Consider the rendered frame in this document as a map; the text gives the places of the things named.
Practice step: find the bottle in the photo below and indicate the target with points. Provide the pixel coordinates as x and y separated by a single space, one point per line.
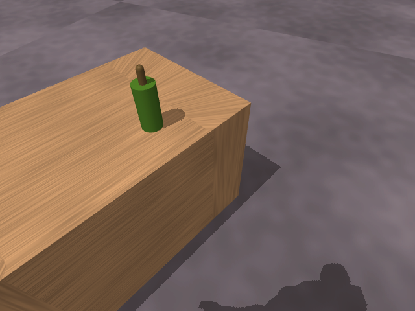
146 99

